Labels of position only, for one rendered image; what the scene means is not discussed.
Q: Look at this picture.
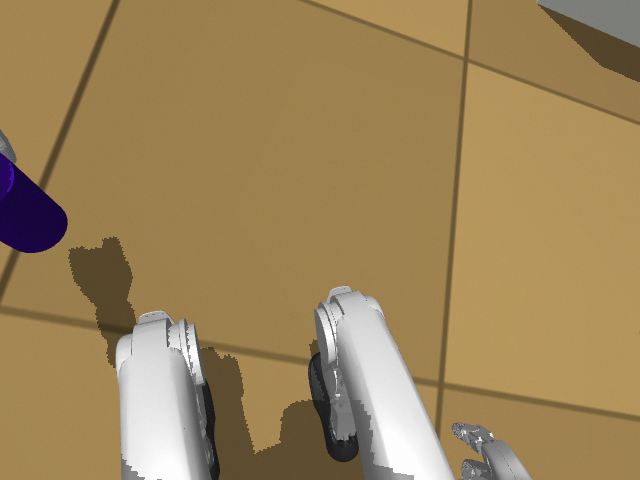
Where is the left robot hand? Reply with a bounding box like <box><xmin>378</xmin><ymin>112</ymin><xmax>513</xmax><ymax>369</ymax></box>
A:
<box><xmin>0</xmin><ymin>129</ymin><xmax>16</xmax><ymax>164</ymax></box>

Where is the right robot foot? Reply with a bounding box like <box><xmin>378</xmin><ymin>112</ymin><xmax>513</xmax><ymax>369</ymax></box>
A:
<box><xmin>308</xmin><ymin>352</ymin><xmax>359</xmax><ymax>462</ymax></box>

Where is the can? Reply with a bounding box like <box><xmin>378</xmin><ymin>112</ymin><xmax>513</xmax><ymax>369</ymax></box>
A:
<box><xmin>0</xmin><ymin>153</ymin><xmax>68</xmax><ymax>253</ymax></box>

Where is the right robot hand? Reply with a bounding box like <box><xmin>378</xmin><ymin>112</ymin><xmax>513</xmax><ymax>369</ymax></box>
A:
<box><xmin>452</xmin><ymin>423</ymin><xmax>532</xmax><ymax>480</ymax></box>

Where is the left robot foot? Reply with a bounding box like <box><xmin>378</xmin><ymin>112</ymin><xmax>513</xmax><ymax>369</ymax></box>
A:
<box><xmin>202</xmin><ymin>379</ymin><xmax>220</xmax><ymax>480</ymax></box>

